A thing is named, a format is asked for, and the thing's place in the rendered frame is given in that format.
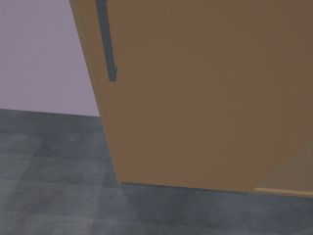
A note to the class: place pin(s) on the handle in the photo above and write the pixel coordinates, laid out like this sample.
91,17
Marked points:
103,18

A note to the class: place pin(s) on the wardrobe door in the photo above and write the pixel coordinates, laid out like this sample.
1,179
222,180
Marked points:
295,174
209,94

